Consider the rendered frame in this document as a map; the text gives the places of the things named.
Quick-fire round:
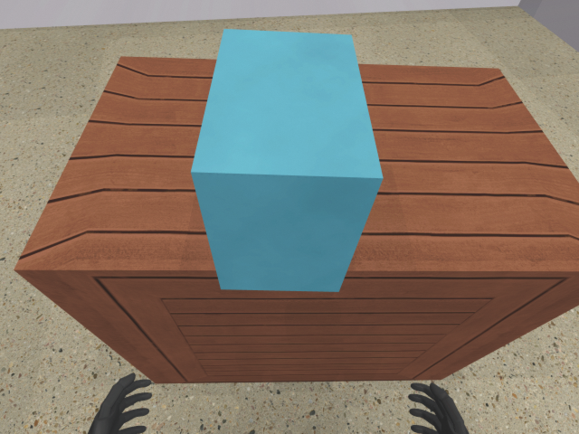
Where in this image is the robot right hand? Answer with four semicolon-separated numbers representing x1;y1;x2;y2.
408;382;469;434

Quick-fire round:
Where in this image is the carton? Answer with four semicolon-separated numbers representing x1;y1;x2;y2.
191;29;383;292

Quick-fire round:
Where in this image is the pedestal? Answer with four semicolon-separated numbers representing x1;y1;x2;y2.
14;56;579;383

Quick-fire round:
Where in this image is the robot left hand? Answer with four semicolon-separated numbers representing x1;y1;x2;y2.
88;373;152;434

